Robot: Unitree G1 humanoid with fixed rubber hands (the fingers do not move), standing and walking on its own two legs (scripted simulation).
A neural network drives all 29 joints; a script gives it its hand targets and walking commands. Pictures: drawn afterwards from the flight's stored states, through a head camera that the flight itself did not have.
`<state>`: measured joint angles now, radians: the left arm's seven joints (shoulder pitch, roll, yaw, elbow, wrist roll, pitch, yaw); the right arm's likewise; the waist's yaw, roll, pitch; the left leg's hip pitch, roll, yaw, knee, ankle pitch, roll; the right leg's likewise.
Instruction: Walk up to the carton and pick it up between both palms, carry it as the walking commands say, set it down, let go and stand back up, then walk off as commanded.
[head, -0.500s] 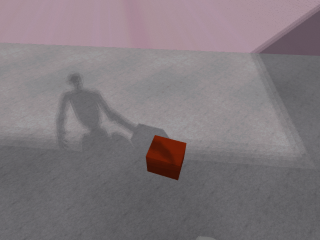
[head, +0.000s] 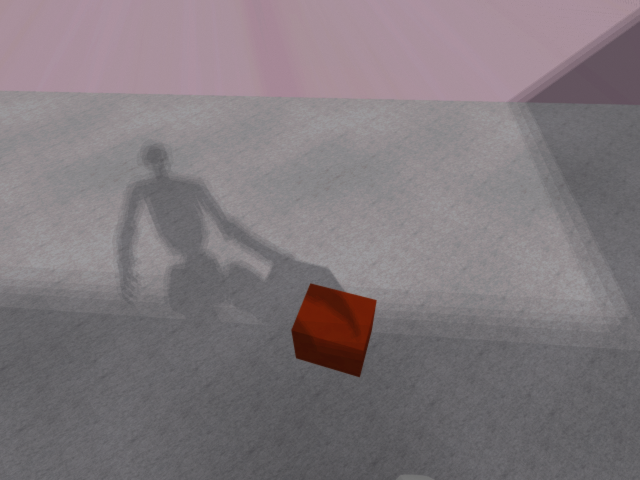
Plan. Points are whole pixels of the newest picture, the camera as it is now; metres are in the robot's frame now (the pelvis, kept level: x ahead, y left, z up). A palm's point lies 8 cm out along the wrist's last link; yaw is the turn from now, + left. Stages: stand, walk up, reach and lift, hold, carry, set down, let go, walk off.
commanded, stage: walk up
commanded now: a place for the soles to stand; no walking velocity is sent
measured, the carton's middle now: (334, 330) +0.66 -0.01 -0.65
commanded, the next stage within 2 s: none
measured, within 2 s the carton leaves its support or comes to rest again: neither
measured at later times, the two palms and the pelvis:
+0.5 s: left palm out of the picture +0.10 +0.32 -0.09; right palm out of the picture +0.10 -0.34 -0.10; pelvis +0.03 -0.01 +0.00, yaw +0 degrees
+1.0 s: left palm out of the picture +0.10 +0.33 -0.09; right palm out of the picture +0.12 -0.33 -0.10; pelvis +0.04 +0.00 +0.00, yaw +1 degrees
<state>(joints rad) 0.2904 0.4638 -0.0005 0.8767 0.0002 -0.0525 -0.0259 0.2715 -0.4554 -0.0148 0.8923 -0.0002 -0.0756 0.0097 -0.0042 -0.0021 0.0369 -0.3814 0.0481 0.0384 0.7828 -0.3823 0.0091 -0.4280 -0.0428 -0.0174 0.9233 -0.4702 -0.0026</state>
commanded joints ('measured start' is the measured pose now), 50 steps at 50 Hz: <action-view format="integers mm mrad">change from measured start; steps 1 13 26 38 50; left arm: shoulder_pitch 31 -35 129 -114 -36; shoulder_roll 162 257 350 203 290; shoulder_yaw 93 100 136 79 106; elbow -49 -64 -14 -78 -48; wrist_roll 14 2 32 12 21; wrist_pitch -37 -24 -56 2 -25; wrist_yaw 13 28 48 36 39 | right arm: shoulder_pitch -30 27 -125 2 -53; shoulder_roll -285 -171 -136 -345 -192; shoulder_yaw -96 -75 -46 -108 -71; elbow -63 -42 -110 -12 -49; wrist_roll -17 -6 -10 -15 -14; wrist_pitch -1 -9 39 0 11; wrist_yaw -7 -7 -12 -13 -4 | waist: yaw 10 -22 86 -38 12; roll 198 -139 -206 116 -147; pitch -35 -64 -31 69 -3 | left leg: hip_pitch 96 52 -379 116 -99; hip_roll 191 -18 -68 320 -1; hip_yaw -236 6 -56 -572 -17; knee -233 -163 277 -448 -10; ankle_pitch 345 23 -211 -96 -121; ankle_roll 203 55 37 292 54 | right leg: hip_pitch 39 142 328 -215 168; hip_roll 27 -205 -358 -8 -270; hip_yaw -63 192 616 34 314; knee -284 -284 -616 61 -438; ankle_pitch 51 492 44 -112 242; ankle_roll -42 -179 -207 -43 -228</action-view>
